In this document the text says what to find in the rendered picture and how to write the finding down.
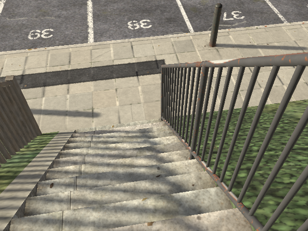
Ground stairs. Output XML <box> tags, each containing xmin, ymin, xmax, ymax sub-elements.
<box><xmin>10</xmin><ymin>118</ymin><xmax>253</xmax><ymax>231</ymax></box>

